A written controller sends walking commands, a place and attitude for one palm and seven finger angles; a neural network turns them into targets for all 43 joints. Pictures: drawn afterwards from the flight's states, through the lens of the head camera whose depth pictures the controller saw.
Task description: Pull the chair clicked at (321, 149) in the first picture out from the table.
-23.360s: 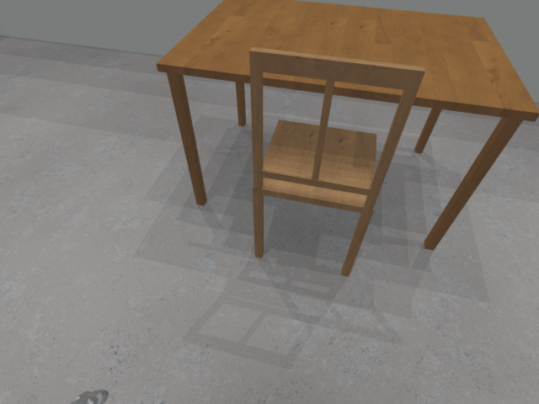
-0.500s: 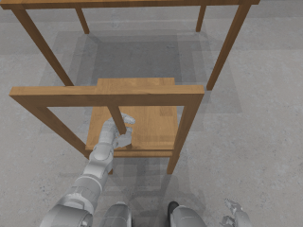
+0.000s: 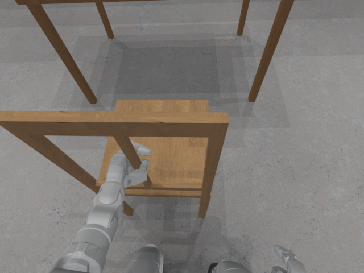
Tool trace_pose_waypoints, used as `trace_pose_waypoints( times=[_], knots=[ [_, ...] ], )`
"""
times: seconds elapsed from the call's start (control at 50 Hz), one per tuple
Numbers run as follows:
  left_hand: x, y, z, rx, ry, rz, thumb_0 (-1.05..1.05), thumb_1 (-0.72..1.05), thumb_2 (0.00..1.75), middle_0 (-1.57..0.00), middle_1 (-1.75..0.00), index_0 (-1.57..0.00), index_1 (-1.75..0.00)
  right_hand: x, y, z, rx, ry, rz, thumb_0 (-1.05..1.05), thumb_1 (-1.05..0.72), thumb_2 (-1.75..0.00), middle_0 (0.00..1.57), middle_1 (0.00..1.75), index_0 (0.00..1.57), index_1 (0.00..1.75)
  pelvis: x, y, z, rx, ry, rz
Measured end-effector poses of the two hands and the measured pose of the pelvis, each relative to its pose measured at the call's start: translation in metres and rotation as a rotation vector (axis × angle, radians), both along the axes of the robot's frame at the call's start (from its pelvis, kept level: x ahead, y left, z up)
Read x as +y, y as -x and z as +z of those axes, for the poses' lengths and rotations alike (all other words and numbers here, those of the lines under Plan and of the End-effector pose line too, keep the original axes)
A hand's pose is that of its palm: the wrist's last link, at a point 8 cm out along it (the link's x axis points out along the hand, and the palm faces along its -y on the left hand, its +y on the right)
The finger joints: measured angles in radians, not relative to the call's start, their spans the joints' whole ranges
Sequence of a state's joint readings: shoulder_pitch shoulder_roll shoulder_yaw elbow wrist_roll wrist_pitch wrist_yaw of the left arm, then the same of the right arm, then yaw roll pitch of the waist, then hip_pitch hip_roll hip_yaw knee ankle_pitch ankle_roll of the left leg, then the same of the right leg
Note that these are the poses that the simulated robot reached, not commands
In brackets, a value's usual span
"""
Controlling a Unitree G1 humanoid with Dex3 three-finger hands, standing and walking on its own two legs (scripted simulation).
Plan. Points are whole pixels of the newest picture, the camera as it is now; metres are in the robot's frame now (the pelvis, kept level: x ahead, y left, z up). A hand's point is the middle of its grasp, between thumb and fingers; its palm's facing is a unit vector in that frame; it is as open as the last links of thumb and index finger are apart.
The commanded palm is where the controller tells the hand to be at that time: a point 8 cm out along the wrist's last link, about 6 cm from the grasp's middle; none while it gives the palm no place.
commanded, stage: stop walking, hand still on the chair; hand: left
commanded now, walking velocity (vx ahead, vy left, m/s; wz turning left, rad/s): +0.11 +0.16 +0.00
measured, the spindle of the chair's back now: (137, 164) +0.36 +0.14 -0.07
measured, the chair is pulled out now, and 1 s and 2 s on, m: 0.53 0.58 0.58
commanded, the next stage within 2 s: open the thumb and straighten the fingers in 0.76 s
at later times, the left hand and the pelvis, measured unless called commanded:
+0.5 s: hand (143, 192) +0.28 +0.11 -0.05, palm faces -0.07 -0.99 -0.11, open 5.1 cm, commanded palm +0.27 +0.16 -0.05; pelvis -0.02 +0.02 +0.01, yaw -1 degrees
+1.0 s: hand (140, 189) +0.29 +0.12 -0.05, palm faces -0.06 -1.00 -0.08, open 5.7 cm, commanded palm +0.26 +0.17 -0.03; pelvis -0.01 +0.01 +0.00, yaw +0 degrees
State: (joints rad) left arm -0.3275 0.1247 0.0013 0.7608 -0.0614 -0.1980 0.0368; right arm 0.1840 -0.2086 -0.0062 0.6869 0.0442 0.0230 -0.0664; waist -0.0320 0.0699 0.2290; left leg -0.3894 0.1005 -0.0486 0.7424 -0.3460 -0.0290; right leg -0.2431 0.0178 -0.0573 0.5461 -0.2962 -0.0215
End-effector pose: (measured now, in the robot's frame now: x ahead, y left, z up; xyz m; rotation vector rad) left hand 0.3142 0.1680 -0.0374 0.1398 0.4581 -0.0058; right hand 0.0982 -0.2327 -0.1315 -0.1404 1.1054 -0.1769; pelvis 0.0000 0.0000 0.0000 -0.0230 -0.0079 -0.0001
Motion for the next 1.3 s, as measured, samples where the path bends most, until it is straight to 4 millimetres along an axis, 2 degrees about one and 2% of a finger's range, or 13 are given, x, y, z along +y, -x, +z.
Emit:
trace_pose_waypoints(
  times=[0.1, 0.22, 0.36, 0.5, 0.6, 0.74, 0.94, 1.04, 1.14, 1.22, 1.3],
  knots=[
    [-0.005, 0.008, 0.001, 0.022, 0.003, 0.006, 0.05, 0.72, 0.82, -0.32, -1.22, -0.5, -1.44, -0.021, 0.0, 0.011, -0.044, 0.078, -0.005, 0.01, -0.9, -0.9, 0.2, 0.3, 0.2, 0.3, 0.001, 0.004, -0.002, -0.014, -0.019, 0.029],
    [-0.007, 0.023, 0.002, 0.05, 0.014, 0.003, 0.06, 0.73, 0.8, -0.29, -1.23, -0.5, -1.44, -0.029, 0.0, 0.03, -0.104, 0.116, 0.001, 0.01, -0.91, -0.9, 0.2, 0.29, 0.2, 0.3, 0.003, 0.016, 0.004, -0.038, -0.024, 0.012],
    [-0.008, 0.039, 0.003, 0.06, 0.017, -0.014, 0.06, 0.73, 0.8, -0.28, -1.23, -0.5, -1.44, -0.014, 0.015, 0.035, -0.104, 0.105, -0.01, 0.01, -0.91, -0.9, 0.19, 0.29, 0.2, 0.3, 0.009, 0.024, 0.007, -0.039, -0.024, 0.002],
    [-0.005, 0.048, 0.003, 0.064, 0.015, -0.027, 0.06, 0.73, 0.8, -0.28, -1.23, -0.5, -1.44, 0.01, 0.032, 0.026, -0.058, 0.057, -0.016, 0.01, -0.9, -0.9, 0.2, 0.3, 0.2, 0.3, 0.017, 0.021, 0.008, -0.022, -0.024, -0.01],
    [-0.004, 0.048, 0.003, 0.063, 0.011, -0.037, 0.05, 0.73, 0.81, -0.28, -1.24, -0.5, -1.44, 0.02, 0.036, 0.02, -0.036, 0.033, -0.022, 0.01, -0.9, -0.9, 0.2, 0.3, 0.2, 0.3, 0.02, 0.017, 0.009, -0.012, -0.027, -0.015],
    [-0.004, 0.047, 0.003, 0.061, 0.007, -0.042, 0.05, 0.72, 0.82, -0.29, -1.24, -0.5, -1.44, 0.019, 0.029, 0.018, -0.037, 0.033, -0.017, 0.01, -0.9, -0.9, 0.2, 0.3, 0.2, 0.3, 0.02, 0.011, 0.009, -0.006, -0.03, -0.015],
    [-0.002, 0.046, 0.0, 0.045, 0.037, -0.02, 0.05, 0.69, 0.81, -0.31, -1.27, -0.5, -1.44, -0.001, 0.006, 0.03, -0.113, 0.051, -0.019, 0.01, -0.9, -0.9, 0.2, 0.3, 0.2, 0.3, 0.012, 0.008, 0.007, 0.024, -0.029, 0.002],
    [0.008, 0.04, 0.0, -0.019, 0.043, -0.029, 0.04, 0.51, 0.72, -0.4, -1.36, -0.5, -1.44, -0.018, 0.003, 0.041, -0.165, 0.089, -0.01, 0.01, -0.9, -0.9, 0.2, 0.3, 0.2, 0.3, 0.009, 0.008, 0.001, 0.059, -0.024, 0.004],
    [0.02, 0.035, 0.001, -0.007, 0.007, -0.05, 0.02, 0.12, 0.52, -0.45, -1.39, -0.49, -1.42, -0.025, 0.003, 0.037, -0.168, 0.103, -0.002, 0.01, -0.9, -0.9, 0.2, 0.3, 0.2, 0.3, 0.013, 0.005, -0.004, 0.091, -0.017, 0.006],
    [0.028, 0.029, -0.002, 0.039, 0.003, -0.031, 0.01, -0.18, 0.37, -0.43, -1.3, -0.45, -1.31, -0.02, 0.002, 0.027, -0.156, 0.091, -0.008, 0.01, -0.9, -0.9, 0.2, 0.29, 0.2, 0.3, 0.018, 0.002, -0.007, 0.113, -0.018, 0.006],
    [0.023, 0.027, 0.0, 0.035, 0.029, -0.04, 0.01, -0.37, 0.28, -0.37, -1.11, -0.39, -1.11, -0.008, -0.001, 0.019, -0.16, 0.064, -0.008, 0.01, -0.9, -0.9, 0.19, 0.29, 0.2, 0.3, 0.022, -0.004, -0.01, 0.131, -0.02, 0.004]
  ],
)
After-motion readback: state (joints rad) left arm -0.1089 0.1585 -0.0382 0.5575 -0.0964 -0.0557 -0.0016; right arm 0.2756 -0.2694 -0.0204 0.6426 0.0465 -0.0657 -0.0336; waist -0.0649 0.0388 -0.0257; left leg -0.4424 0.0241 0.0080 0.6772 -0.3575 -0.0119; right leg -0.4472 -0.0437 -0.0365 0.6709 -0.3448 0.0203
